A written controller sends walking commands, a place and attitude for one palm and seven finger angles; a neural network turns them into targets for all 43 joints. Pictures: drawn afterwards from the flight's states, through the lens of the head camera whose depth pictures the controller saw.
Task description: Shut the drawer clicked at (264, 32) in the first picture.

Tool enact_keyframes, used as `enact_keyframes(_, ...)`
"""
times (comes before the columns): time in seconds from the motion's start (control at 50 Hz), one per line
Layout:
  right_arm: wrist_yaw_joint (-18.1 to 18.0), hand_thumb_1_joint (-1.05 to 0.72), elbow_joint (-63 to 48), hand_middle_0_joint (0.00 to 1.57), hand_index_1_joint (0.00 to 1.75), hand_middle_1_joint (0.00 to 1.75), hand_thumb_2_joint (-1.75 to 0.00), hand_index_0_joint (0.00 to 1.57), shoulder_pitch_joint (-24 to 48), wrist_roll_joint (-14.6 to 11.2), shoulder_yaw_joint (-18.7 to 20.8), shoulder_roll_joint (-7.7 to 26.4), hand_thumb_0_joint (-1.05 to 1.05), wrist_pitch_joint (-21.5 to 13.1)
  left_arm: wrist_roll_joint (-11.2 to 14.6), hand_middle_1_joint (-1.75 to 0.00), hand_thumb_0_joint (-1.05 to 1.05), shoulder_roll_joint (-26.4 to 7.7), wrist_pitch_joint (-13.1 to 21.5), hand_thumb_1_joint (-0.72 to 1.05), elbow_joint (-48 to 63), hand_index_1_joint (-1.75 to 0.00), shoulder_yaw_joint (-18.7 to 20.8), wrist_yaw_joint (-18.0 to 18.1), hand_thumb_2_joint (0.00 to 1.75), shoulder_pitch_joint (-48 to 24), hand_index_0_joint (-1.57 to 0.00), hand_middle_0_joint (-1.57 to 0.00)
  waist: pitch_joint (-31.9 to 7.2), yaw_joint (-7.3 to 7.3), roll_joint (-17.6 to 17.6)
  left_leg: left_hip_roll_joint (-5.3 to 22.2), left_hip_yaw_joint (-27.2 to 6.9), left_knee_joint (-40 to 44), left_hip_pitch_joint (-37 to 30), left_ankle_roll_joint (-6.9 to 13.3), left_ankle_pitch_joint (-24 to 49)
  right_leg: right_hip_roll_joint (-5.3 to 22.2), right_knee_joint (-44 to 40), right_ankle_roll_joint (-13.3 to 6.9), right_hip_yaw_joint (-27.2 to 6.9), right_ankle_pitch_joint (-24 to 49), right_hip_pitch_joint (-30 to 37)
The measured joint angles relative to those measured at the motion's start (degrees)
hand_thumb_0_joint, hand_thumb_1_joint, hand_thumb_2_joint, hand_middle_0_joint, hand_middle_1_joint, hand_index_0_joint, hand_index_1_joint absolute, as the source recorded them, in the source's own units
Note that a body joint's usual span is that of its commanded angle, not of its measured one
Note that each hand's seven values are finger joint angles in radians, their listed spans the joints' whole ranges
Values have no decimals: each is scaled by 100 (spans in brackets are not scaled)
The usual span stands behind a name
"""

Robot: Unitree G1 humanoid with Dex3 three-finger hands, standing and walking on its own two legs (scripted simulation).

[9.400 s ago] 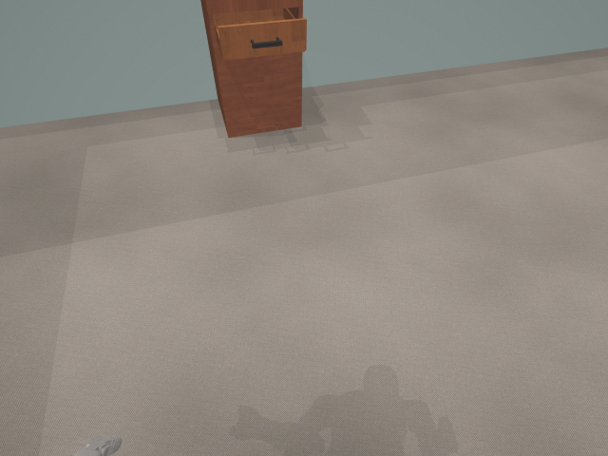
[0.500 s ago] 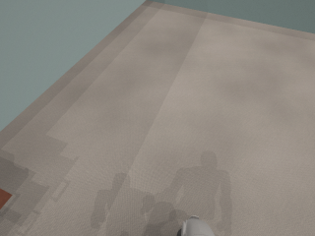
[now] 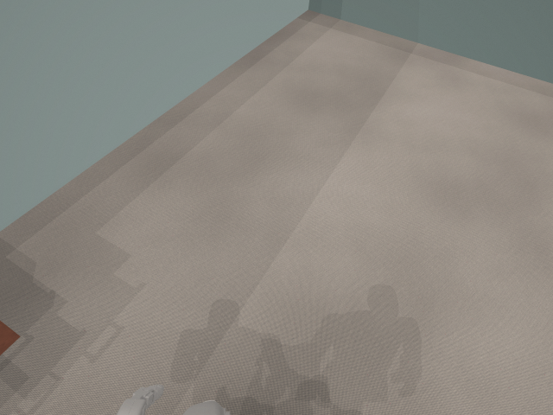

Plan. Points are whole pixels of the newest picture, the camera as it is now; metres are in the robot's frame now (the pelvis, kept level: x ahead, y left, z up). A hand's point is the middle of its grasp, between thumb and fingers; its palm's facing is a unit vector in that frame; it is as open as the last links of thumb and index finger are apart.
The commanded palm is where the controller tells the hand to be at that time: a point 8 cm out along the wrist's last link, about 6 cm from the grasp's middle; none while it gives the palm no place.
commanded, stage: turn to face it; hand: left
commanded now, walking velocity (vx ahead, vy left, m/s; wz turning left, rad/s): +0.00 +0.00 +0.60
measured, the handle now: out of the picture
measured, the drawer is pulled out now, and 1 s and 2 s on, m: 0.15 0.15 0.15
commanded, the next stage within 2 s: take the last steps up to it in 1.64 s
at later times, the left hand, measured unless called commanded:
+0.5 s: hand out of the picture +0.07 +0.23 -0.15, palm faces +0.28 -0.92 -0.27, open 7.4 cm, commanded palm none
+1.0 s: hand out of the picture -0.09 +0.17 -0.17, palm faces +0.59 -0.77 -0.25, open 7.4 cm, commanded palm none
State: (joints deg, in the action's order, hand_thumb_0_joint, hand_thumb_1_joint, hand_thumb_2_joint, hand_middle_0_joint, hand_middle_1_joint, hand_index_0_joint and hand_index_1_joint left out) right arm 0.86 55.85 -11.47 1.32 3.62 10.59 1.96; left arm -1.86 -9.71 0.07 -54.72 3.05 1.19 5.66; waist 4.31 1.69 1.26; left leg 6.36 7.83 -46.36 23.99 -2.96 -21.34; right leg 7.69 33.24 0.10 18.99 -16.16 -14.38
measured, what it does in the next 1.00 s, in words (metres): steps on the spot, turning left: left foot, then right foot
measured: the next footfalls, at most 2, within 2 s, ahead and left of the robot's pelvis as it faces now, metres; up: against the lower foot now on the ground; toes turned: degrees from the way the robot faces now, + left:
left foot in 0.04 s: +0.08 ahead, +0.11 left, +0.00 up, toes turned +11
right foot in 0.56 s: +0.09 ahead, -0.14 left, +0.00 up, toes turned +18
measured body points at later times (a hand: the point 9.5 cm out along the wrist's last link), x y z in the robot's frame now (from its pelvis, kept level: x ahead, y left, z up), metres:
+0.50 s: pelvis +0.02 -0.01 +0.01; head +0.06 +0.01 +0.46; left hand +0.05 +0.27 -0.13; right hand +0.15 -0.24 -0.13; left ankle +0.04 +0.10 -0.73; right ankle +0.04 -0.16 -0.69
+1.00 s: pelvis +0.00 -0.02 +0.00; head +0.04 +0.03 +0.44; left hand -0.12 +0.21 -0.15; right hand +0.25 -0.17 -0.13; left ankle -0.08 +0.06 -0.73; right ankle +0.05 -0.15 -0.73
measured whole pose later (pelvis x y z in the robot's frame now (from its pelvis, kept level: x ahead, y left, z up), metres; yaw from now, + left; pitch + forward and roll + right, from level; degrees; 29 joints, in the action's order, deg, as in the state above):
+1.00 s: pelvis +0.00 -0.02 +0.00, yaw +36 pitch +1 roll +0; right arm 2.0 52.0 -5.4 1.0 3.8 15.0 3.2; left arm -1.4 -14.0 -1.3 -51.7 3.0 0.6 14.3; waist 6.8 -1.0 2.1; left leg 1.7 5.4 -34.2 15.5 -1.0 -18.7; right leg 11.2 37.3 3.5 15.1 -21.6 -14.2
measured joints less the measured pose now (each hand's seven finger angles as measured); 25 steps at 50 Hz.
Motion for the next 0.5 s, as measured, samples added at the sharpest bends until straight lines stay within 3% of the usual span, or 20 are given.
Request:
enact_keyframes(0.04,26,-92,-157,20,30,30,-89,20,20,20,25,107,0,-47,25,-30,-1,-106,-75,91,49,-30,49,-16,90,114,-21,-21,-32,-31,33,-73,-20,612,-252,156,330,152,438,117,95,-257,-142)
enact_keyframes(0.06,21,-92,-217,20,30,30,-89,20,61,39,39,123,0,-79,47,-30,0,-183,-139,91,68,-30,90,-22,90,145,-21,-21,-11,-46,95,-150,-35,516,-168,342,288,193,861,232,-70,-741,-335)
enact_keyframes(0.1,-17,-92,-313,20,30,30,-89,20,129,54,21,143,0,-141,40,-30,0,-331,-270,91,71,-30,154,-11,90,188,-20,-20,58,-63,126,-229,-89,439,-83,590,228,-1,2029,343,-723,-1369,-847)
enact_keyframes(0.14,-66,-92,-361,20,30,30,-89,20,131,48,4,145,0,-161,33,-30,0,-447,-318,91,38,-30,213,-21,90,225,-20,-20,85,-79,115,-306,-168,685,-145,648,356,-180,2950,412,-1176,-1185,-1253)
enact_keyframes(0.18,-97,-92,-369,20,30,30,-89,20,109,37,-27,137,0,-162,33,-30,1,-541,-312,91,34,-30,244,-39,90,273,-20,-20,95,-110,113,-404,-244,1066,-284,654,567,-243,3339,477,-1434,-832,-1463)
enact_keyframes(0.26,-94,-91,-352,20,30,30,-89,20,54,8,-70,127,0,-150,51,-30,1,-646,-306,91,73,-30,250,-45,90,386,-20,-20,58,-159,53,-554,-438,1687,-521,684,904,-267,3188,575,-1703,-514,-1488)
enact_keyframes(0.36,-53,-91,-347,20,30,30,-89,20,35,8,-61,121,0,-95,75,-30,1,-653,-336,91,130,-30,223,-22,90,388,-20,-20,36,-120,-56,-685,-765,1946,-593,645,1088,-323,2469,624,-1847,-669,-1198)
enact_keyframes(0.5,-11,-91,-347,20,30,30,-89,21,72,32,27,222,0,37,129,-30,1,-437,-286,91,338,-30,98,-5,90,192,-20,-20,47,8,-251,-859,-1281,1805,-403,464,1170,-572,1197,503,-1875,-846,-645)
